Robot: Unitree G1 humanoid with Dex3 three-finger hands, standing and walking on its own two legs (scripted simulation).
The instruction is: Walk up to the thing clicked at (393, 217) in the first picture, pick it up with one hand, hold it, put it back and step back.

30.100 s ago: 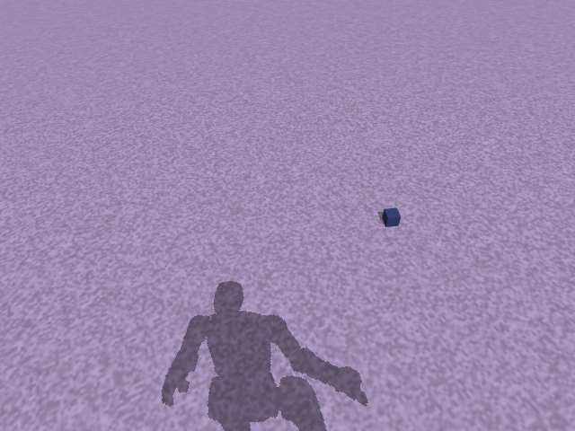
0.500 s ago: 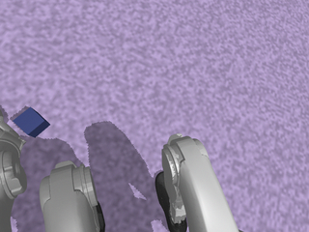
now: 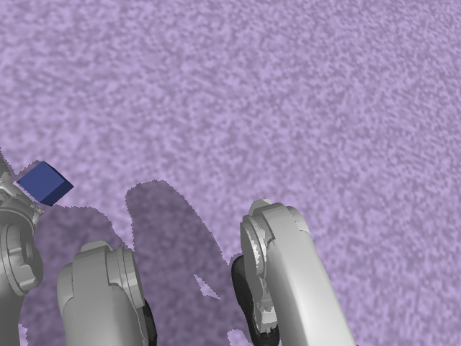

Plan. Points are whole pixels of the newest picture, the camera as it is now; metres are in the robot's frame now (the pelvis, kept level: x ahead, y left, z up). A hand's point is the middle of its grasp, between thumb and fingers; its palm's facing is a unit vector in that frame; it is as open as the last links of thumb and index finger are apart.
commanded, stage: approach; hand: left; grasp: from above
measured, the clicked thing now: (47, 184) +0.47 +0.28 -0.29
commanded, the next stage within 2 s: rest palm in 0.54 s
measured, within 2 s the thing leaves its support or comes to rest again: neither
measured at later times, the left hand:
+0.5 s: hand (31, 167) +0.47 +0.27 -0.18, palm faces -0.36 -0.28 -0.89, open 14.1 cm
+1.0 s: hand (32, 184) +0.45 +0.28 -0.21, palm faces -0.33 -0.30 -0.89, open 13.7 cm
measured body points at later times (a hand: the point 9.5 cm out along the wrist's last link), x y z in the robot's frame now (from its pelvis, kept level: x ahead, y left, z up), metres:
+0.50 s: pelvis +0.00 +0.00 +0.00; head +0.26 +0.03 +0.37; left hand +0.49 +0.28 -0.12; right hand -0.05 -0.26 -0.08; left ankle +0.07 +0.13 -0.28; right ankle +0.11 -0.12 -0.28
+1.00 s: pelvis +0.00 +0.00 +0.00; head +0.27 +0.06 +0.36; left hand +0.47 +0.29 -0.16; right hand +0.01 -0.26 -0.08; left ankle +0.07 +0.13 -0.28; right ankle +0.11 -0.12 -0.28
